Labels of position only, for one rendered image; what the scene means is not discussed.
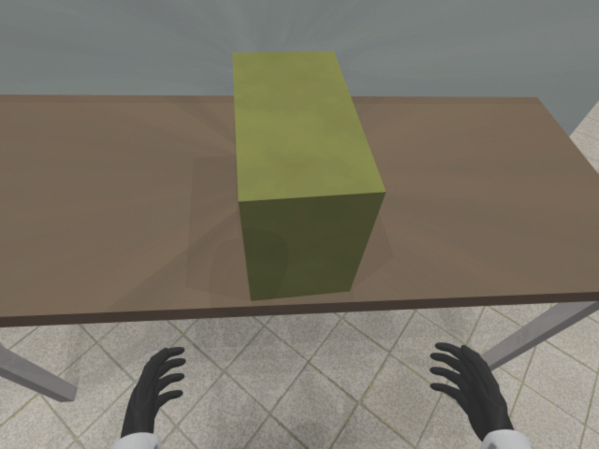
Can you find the carton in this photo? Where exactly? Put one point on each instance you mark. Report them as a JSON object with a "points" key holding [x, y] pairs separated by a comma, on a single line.
{"points": [[309, 190]]}

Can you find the table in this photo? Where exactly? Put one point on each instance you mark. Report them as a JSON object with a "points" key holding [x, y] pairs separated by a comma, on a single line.
{"points": [[124, 208]]}

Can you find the robot right hand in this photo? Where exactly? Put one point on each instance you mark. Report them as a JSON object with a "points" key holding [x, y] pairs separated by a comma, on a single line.
{"points": [[478, 394]]}

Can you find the right robot forearm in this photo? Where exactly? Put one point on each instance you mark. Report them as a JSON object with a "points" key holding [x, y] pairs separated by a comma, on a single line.
{"points": [[506, 439]]}

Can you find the robot left hand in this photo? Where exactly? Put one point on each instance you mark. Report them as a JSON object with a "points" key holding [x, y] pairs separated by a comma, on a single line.
{"points": [[144, 402]]}

